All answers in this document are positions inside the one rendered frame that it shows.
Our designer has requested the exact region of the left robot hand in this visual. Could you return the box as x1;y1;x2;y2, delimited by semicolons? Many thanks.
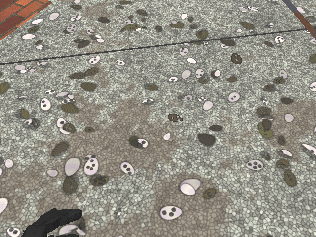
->
22;208;83;237

